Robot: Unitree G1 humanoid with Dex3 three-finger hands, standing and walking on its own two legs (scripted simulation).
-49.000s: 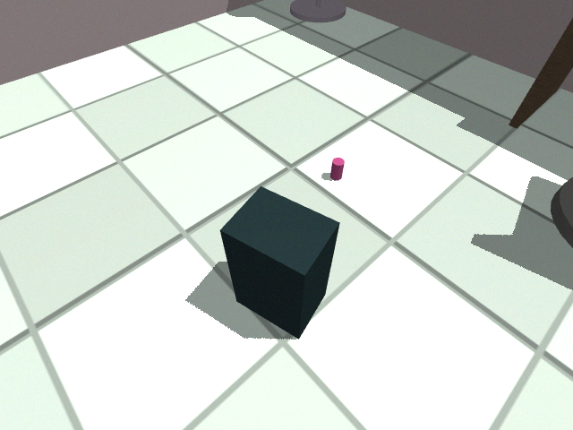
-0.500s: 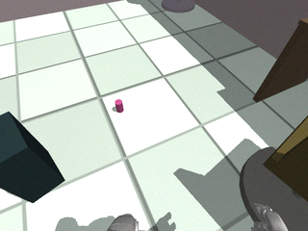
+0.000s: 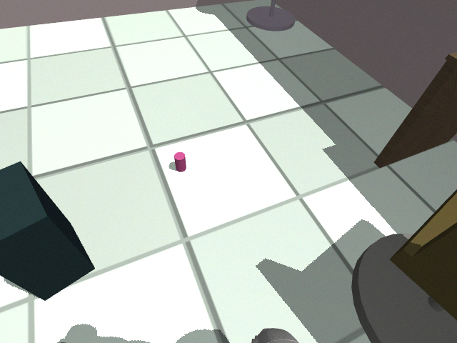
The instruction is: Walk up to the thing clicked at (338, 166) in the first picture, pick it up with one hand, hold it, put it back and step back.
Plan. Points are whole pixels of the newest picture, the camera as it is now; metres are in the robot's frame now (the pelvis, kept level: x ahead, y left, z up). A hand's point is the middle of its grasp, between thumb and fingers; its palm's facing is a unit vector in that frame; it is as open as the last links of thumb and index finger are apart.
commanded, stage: step back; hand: left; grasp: from above
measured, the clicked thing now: (180, 162) +1.08 +0.24 -0.72
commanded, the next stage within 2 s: stand in 0.40 s
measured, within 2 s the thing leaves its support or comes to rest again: neither
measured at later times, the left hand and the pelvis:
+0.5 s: hand out of the picture +0.13 +0.23 -0.15, palm faces +0.03 -0.94 -0.34, open 7.4 cm; pelvis +0.03 -0.02 +0.00, yaw +2 degrees
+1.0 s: hand out of the picture +0.09 +0.22 -0.14, palm faces +0.02 -0.94 -0.35, open 7.4 cm; pelvis +0.03 -0.04 +0.01, yaw +2 degrees
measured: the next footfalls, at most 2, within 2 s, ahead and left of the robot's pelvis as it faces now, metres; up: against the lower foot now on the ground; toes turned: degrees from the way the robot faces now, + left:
right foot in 0.12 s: +0.11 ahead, -0.15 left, +0.00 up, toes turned -1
